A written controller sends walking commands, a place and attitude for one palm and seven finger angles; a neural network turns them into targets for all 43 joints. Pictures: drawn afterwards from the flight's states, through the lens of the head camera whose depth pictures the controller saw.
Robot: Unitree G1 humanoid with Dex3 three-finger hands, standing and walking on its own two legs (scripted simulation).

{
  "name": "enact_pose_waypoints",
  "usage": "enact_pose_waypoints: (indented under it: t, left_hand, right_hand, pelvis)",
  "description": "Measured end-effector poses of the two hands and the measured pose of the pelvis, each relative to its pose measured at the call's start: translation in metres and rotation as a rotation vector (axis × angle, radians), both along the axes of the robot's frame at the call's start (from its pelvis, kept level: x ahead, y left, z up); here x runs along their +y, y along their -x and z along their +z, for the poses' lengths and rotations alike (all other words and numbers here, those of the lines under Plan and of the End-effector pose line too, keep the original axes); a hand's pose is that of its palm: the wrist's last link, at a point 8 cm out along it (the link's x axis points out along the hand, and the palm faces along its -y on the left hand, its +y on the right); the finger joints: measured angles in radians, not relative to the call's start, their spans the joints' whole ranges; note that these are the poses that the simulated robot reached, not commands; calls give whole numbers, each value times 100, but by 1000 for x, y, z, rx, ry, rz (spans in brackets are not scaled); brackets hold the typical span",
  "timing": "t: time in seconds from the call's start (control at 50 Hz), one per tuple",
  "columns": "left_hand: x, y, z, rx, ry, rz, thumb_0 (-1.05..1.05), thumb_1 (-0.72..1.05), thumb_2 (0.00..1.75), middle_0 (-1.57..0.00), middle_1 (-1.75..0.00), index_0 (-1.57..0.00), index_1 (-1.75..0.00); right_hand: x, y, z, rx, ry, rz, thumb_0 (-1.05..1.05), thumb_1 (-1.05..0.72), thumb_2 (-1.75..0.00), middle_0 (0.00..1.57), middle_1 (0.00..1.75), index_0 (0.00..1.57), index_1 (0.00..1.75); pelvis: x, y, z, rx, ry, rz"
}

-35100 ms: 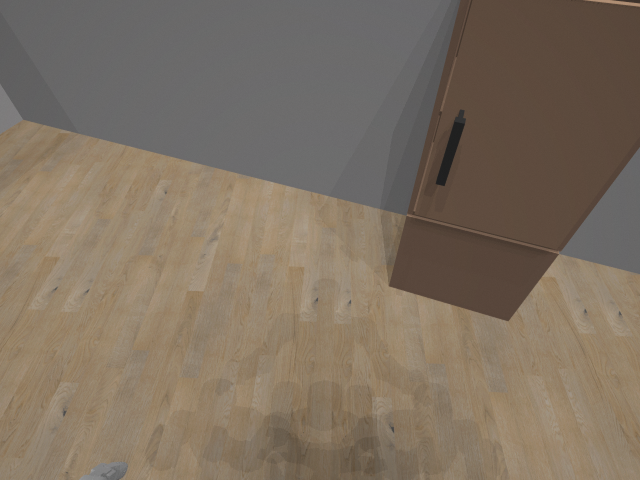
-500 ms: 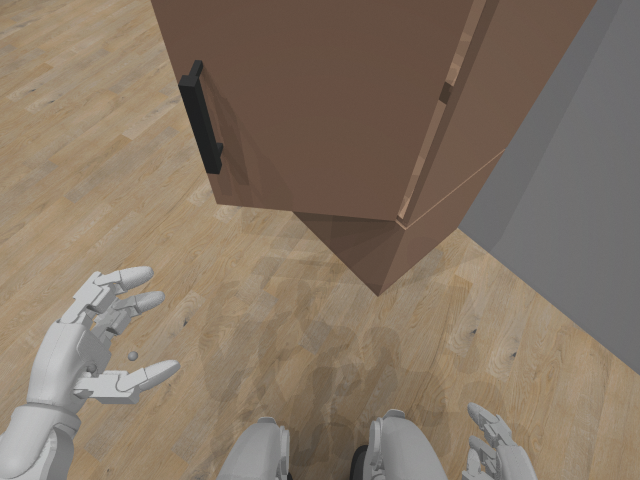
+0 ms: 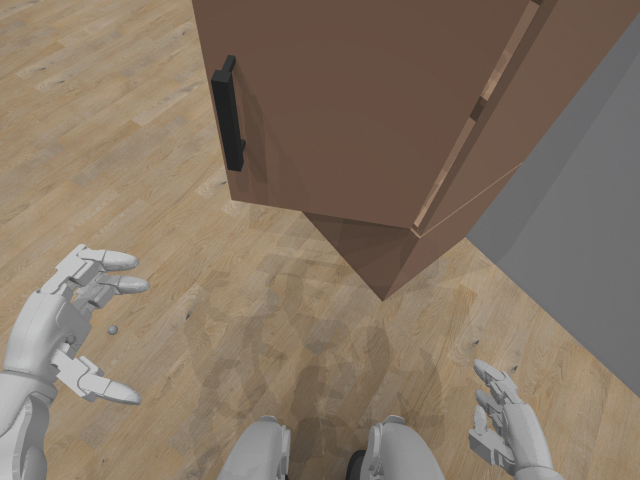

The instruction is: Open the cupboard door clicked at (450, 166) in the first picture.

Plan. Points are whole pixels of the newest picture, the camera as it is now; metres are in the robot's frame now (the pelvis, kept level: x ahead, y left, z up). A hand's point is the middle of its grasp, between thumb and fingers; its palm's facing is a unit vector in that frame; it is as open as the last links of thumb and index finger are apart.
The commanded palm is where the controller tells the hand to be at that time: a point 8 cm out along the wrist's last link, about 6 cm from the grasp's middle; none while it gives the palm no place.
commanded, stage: raise the hand with hooked fingers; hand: left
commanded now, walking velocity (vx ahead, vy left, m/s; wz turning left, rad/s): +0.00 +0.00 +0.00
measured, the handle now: (233, 117) +0.61 +0.19 +0.02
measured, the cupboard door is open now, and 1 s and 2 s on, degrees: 44 44 44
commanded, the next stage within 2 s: move the hooked fingers beside the handle in 0.74 s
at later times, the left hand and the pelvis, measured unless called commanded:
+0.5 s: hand (109, 303) +0.29 +0.27 +0.03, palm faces -0.08 -1.00 -0.05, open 14.0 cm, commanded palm +0.27 +0.31 +0.04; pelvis +0.00 +0.00 +0.00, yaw -1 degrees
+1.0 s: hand (117, 289) +0.31 +0.26 +0.03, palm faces -0.06 -1.00 -0.05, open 14.0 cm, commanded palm +0.30 +0.31 +0.04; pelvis +0.00 -0.01 -0.01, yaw +0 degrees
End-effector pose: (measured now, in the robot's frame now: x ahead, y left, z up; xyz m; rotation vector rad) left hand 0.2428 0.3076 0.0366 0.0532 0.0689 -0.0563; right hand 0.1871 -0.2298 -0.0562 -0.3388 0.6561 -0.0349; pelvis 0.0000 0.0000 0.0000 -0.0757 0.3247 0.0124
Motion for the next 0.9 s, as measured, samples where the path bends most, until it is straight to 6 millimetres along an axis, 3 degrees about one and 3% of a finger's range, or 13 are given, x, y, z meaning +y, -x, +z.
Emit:
enact_pose_waypoints:
  t: [0.12, 0.28, 0.42, 0.9]
  left_hand:
    - [12, -12, 1, 8, -3, -3, -1, -48, 31, -30, -118, -30, -118]
    - [23, -28, 1, 8, -6, -9, -1, -50, 31, -30, -119, -30, -119]
    - [18, -32, 0, 16, 3, -25, -1, -50, 31, -29, -119, -30, -119]
    - [11, -30, 3, 9, -7, -10, -1, -50, 30, -30, -120, -30, -120]
  right_hand:
    - [1, 8, -11, 55, -8, -5, 1, -90, -90, 20, 30, 20, 30]
    - [-14, 26, -18, 122, 18, -45, 1, -90, -90, 20, 30, 20, 30]
    - [-26, 35, -14, 135, 35, -74, 1, -90, -90, 20, 30, 20, 30]
    - [-22, 20, -15, 95, 5, -47, 1, -90, -90, 20, 30, 20, 30]
  pelvis:
    - [1, -2, -1, 15, 3, -3]
    - [0, -3, -2, 33, 4, -10]
    - [-1, -4, -1, 38, 1, -15]
    - [-9, -4, -1, 32, -6, -12]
